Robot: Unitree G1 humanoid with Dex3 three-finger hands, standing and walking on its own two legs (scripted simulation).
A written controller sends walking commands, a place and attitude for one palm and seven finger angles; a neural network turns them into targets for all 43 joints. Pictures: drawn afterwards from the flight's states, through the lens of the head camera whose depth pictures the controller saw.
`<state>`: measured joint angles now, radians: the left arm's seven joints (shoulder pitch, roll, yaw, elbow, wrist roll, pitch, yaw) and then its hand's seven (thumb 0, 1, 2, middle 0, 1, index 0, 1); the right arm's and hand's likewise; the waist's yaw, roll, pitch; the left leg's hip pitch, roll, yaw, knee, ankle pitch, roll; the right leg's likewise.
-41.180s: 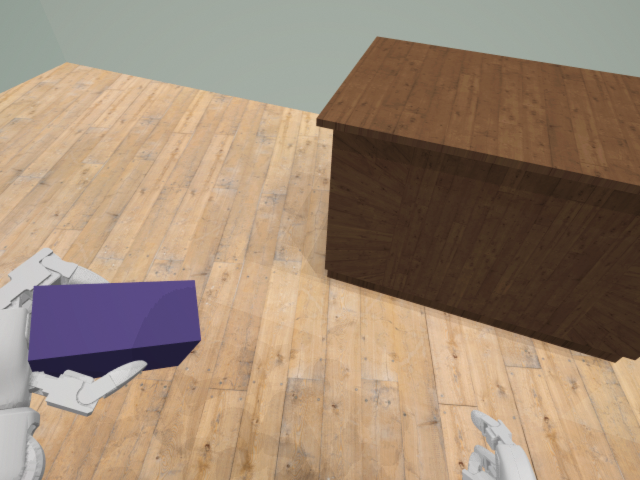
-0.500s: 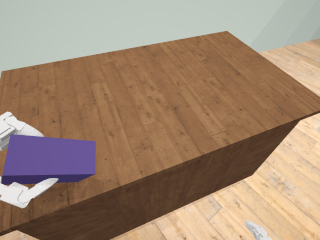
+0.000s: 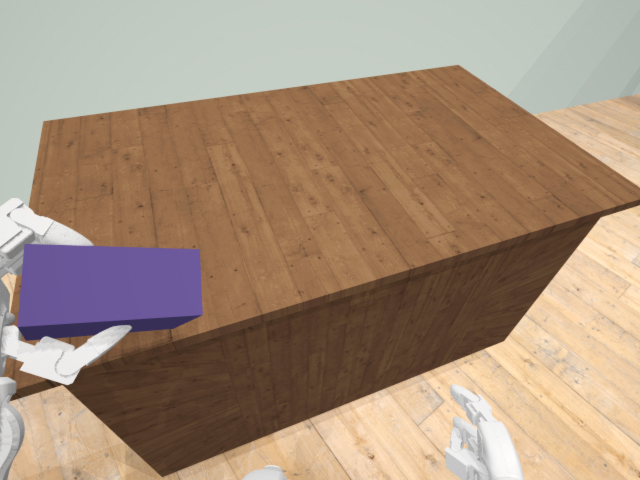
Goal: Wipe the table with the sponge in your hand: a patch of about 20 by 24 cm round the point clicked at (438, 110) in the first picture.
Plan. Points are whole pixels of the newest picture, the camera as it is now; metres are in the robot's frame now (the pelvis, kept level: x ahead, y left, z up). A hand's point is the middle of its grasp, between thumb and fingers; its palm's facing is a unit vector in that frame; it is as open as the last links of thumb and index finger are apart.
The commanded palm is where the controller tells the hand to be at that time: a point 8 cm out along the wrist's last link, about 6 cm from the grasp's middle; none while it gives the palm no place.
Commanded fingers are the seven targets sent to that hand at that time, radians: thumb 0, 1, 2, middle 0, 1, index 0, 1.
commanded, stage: step back with the hand held close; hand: left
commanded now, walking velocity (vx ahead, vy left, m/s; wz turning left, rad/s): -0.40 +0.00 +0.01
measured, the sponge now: (139, 293) +0.24 +0.20 +0.18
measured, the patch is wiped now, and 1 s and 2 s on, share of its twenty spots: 1.00 1.00 1.00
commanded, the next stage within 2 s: stop stepping back and stand still in 0.24 s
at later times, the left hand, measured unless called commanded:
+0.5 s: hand out of the picture +0.06 +0.23 +0.21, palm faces +0.41 -0.82 -0.41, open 10.1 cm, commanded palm +0.01 +0.28 +0.21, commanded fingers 0.00 0.10 1.30 -1.20 -1.60 -1.20 -1.60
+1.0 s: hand out of the picture -0.09 +0.21 +0.21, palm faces +0.48 -0.80 -0.36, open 10.1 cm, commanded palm -0.15 +0.25 +0.21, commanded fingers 0.00 0.10 1.30 -1.20 -1.60 -1.20 -1.60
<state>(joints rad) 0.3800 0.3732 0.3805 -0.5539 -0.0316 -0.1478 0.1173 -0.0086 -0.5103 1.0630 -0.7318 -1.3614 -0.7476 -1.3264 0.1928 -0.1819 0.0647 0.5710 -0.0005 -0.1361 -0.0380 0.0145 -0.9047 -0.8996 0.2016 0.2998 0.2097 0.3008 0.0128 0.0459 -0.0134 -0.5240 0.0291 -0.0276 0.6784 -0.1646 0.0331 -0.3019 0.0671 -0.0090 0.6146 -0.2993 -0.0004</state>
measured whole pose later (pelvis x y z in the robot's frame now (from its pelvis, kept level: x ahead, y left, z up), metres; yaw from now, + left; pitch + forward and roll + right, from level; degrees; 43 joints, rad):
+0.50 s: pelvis -0.15 +0.00 +0.00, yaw +1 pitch -2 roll -1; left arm 0.46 0.42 0.42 -0.64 -0.05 -0.15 0.14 -0.01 -0.51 1.06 -0.73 -1.36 -0.75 -1.33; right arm 0.25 -0.18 0.02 0.58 0.03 -0.15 -0.03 0.01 -0.91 -0.90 0.20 0.30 0.21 0.30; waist -0.03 -0.01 0.02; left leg -0.46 0.09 0.02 0.72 -0.25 -0.02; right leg -0.40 0.01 -0.03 0.78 -0.34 0.02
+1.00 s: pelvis -0.30 -0.04 -0.02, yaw +4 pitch -2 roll -1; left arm 0.33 0.39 0.39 -0.42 -0.04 -0.16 0.09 -0.01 -0.52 1.06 -0.73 -1.36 -0.75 -1.33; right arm 0.34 -0.22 0.03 0.67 0.04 -0.14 -0.05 0.02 -0.91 -0.90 0.20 0.30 0.21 0.30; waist -0.03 0.05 -0.10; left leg -0.43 0.03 -0.04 0.93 -0.48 0.05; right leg -0.39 0.02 -0.09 0.76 -0.39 -0.03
